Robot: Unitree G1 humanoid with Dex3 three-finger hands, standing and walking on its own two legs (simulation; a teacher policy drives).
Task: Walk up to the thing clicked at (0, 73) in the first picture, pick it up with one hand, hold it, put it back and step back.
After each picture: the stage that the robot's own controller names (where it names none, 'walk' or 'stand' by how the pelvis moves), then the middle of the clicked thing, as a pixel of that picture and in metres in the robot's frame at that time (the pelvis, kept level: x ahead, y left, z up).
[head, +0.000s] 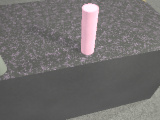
stand; out of the picture +0.50 +0.42 +0.01
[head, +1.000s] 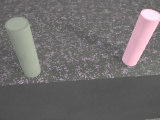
walk; (26, 51) +0.46 +0.21 +0.04
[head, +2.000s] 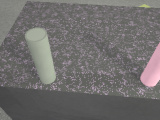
stand; (42, 59) +0.44 +0.19 +0.02
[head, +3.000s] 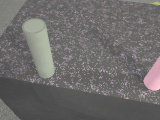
stand; (41, 52) +0.45 +0.18 +0.03
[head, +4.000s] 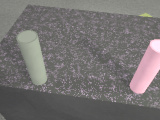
stand; (34, 60) +0.46 +0.21 +0.00
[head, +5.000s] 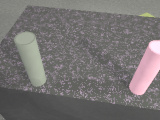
stand; (32, 62) +0.45 +0.22 +0.00
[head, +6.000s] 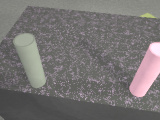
stand; (32, 63) +0.45 +0.22 +0.00
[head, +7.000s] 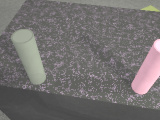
rise first; (31, 60) +0.44 +0.22 +0.01
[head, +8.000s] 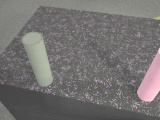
rise first; (39, 62) +0.45 +0.22 +0.01
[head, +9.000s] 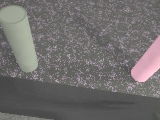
go down; (22, 44) +0.46 +0.19 +0.04
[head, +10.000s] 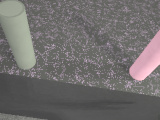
go down; (20, 40) +0.46 +0.20 +0.06
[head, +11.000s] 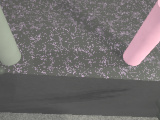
close in; out of the picture +0.46 +0.22 +0.09
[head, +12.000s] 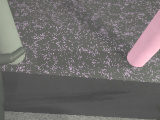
close; (3, 31) +0.46 +0.21 +0.10
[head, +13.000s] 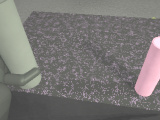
lift; (15, 48) +0.31 +0.18 +0.24
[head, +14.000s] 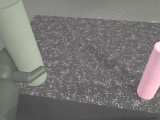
hold; (22, 47) +0.32 +0.17 +0.23
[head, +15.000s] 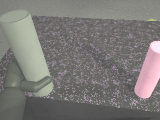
hold; (31, 58) +0.33 +0.16 +0.19
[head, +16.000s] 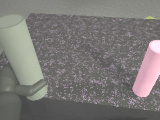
hold; (25, 62) +0.32 +0.17 +0.17
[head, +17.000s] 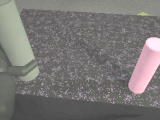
crouch; (16, 44) +0.38 +0.20 +0.19
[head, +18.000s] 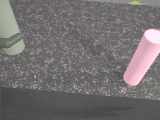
lower; (0, 15) +0.47 +0.22 +0.20
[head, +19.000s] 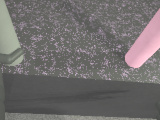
lower; (1, 31) +0.46 +0.21 +0.09
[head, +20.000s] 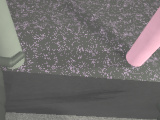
lower; (3, 34) +0.45 +0.21 +0.09
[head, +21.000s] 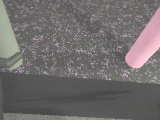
lower; (0, 35) +0.45 +0.21 +0.09
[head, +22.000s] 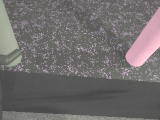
lower; out of the picture +0.46 +0.21 +0.10
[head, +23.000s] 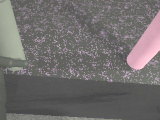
open; (6, 36) +0.45 +0.20 +0.09
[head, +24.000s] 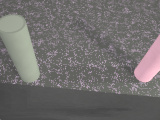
sink last; (22, 54) +0.42 +0.19 +0.06
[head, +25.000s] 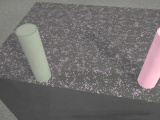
stand; (36, 56) +0.45 +0.22 +0.05
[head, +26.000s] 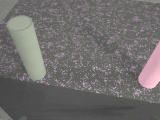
stand; (30, 52) +0.43 +0.21 +0.07
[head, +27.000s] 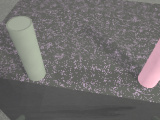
stand; (29, 53) +0.43 +0.21 +0.07
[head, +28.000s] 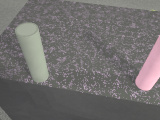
stand; (34, 56) +0.44 +0.20 +0.04
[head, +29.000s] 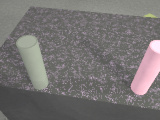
stand; (34, 65) +0.44 +0.21 +0.01
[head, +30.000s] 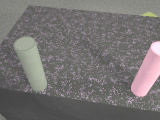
stand; (33, 67) +0.43 +0.21 +0.00
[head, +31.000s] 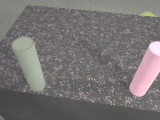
stand; (31, 67) +0.42 +0.22 +0.00
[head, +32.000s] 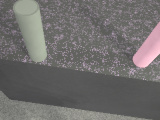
walk; (33, 35) +0.48 +0.19 +0.02
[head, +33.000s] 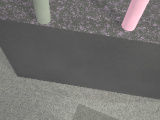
walk; out of the picture +0.72 +0.23 +0.02
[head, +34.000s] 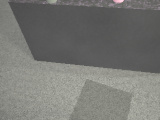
stand; out of the picture +1.02 +0.29 +0.02
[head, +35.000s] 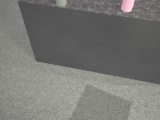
stand; out of the picture +1.03 +0.18 +0.02
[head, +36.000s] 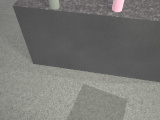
stand; out of the picture +1.06 +0.22 +0.00
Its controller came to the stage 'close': yes
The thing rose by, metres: 0.21
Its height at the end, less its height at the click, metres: +0.00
